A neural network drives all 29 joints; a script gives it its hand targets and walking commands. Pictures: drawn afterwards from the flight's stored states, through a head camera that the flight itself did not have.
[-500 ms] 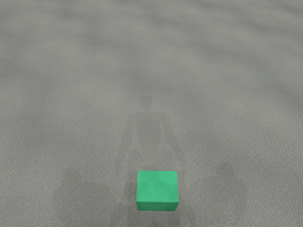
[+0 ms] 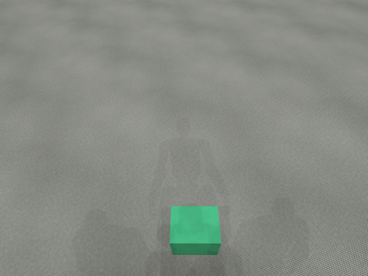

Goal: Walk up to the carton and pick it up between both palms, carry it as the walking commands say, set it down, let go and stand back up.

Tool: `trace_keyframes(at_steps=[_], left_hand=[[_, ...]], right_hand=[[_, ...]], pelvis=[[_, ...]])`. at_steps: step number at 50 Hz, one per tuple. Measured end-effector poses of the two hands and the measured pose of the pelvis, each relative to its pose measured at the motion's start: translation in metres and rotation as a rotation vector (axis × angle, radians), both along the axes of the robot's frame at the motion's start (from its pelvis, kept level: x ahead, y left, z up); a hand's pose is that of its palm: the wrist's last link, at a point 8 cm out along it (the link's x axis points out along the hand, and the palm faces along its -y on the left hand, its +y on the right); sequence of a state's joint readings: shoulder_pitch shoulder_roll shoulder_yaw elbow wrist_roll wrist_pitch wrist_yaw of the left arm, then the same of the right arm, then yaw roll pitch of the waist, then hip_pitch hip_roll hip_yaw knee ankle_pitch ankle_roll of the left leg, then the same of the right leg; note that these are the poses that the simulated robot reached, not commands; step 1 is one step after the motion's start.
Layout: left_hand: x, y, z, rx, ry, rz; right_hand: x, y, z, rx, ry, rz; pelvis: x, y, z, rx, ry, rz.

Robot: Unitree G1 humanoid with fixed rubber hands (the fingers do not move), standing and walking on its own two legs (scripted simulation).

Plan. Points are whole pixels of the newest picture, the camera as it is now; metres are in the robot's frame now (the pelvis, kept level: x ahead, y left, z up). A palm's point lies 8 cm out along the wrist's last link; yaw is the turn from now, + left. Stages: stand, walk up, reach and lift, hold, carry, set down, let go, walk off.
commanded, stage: reach and lift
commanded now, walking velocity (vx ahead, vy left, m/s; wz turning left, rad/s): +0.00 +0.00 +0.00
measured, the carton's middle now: (194, 231) +0.43 -0.02 -0.67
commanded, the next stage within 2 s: none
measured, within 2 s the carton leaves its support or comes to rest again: neither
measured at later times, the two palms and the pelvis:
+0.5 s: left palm (108, 272) +0.18 +0.22 -0.17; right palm (290, 264) +0.17 -0.23 -0.16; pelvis -0.02 +0.00 -0.06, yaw +1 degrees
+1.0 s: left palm (125, 222) +0.31 +0.20 -0.18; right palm (268, 215) +0.31 -0.22 -0.17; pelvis -0.08 +0.00 -0.10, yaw +0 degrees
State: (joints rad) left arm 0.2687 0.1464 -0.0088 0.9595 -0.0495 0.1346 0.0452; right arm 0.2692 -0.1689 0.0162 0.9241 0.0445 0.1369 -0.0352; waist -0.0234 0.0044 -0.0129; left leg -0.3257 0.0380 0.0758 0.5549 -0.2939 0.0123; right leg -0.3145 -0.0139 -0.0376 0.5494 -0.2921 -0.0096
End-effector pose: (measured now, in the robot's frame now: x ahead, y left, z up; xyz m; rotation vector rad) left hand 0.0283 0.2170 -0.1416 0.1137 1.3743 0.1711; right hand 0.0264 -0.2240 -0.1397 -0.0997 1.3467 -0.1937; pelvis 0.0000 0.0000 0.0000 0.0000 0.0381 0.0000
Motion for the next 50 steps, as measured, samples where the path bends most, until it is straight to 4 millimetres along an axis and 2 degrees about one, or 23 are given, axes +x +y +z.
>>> trace_keyframes(at_steps=[2, 5, 6, 8, 10, 14, 17, 19, 26, 36, 43, 50], left_hand=[[0.05, 0.012, 0.0, 0.031, -0.089, -0.018], [0.119, 0.022, 0.013, 0.053, -0.164, -0.068], [0.133, 0.021, 0.018, 0.055, -0.167, -0.086], [0.148, 0.016, 0.024, 0.046, -0.151, -0.113], [0.146, 0.006, 0.024, 0.019, -0.125, -0.118], [0.12, -0.01, 0.011, -0.036, -0.071, -0.088], [0.109, -0.013, -0.005, -0.057, -0.069, -0.066], [0.113, -0.009, -0.014, -0.048, -0.099, -0.067], [0.154, 0.006, -0.024, -0.006, -0.245, -0.097], [0.186, -0.007, -0.031, -0.036, -0.323, -0.083], [0.234, -0.011, -0.035, -0.034, -0.386, -0.084], [0.281, -0.018, -0.036, -0.03, -0.46, -0.068]], right_hand=[[0.049, -0.009, 0.0, -0.021, -0.082, 0.045], [0.116, -0.019, 0.01, -0.048, -0.129, 0.091], [0.131, -0.021, 0.015, -0.054, -0.129, 0.098], [0.148, -0.021, 0.024, -0.055, -0.118, 0.103], [0.149, -0.018, 0.027, -0.045, -0.096, 0.104], [0.128, -0.01, 0.018, -0.028, -0.039, 0.108], [0.119, -0.004, 0.005, -0.014, -0.049, 0.105], [0.121, -0.003, -0.003, -0.009, -0.088, 0.093], [0.151, -0.012, -0.018, -0.024, -0.217, 0.083], [0.188, -0.01, -0.022, -0.001, -0.312, 0.077], [0.234, -0.006, -0.029, 0.003, -0.369, 0.078], [0.279, 0.0, -0.035, 0.01, -0.435, 0.067]], pelvis=[[-0.011, 0.0, -0.012, 0.002, 0.016, -0.002], [-0.022, -0.001, -0.024, 0.007, 0.036, -0.004], [-0.022, -0.001, -0.027, 0.006, 0.046, -0.001], [-0.02, -0.001, -0.027, 0.004, 0.062, 0.009], [-0.015, -0.002, -0.024, 0.002, 0.067, 0.016], [-0.006, -0.002, -0.02, 0.0, 0.092, 0.019], [-0.005, -0.003, -0.027, -0.001, 0.138, 0.018], [-0.007, -0.003, -0.035, -0.004, 0.171, 0.019], [-0.019, -0.002, -0.06, -0.01, 0.222, 0.014], [-0.045, -0.001, -0.076, -0.002, 0.229, 0.002], [-0.07, -0.003, -0.088, 0.003, 0.265, 0.002], [-0.083, -0.003, -0.096, 0.005, 0.341, 0.004]])
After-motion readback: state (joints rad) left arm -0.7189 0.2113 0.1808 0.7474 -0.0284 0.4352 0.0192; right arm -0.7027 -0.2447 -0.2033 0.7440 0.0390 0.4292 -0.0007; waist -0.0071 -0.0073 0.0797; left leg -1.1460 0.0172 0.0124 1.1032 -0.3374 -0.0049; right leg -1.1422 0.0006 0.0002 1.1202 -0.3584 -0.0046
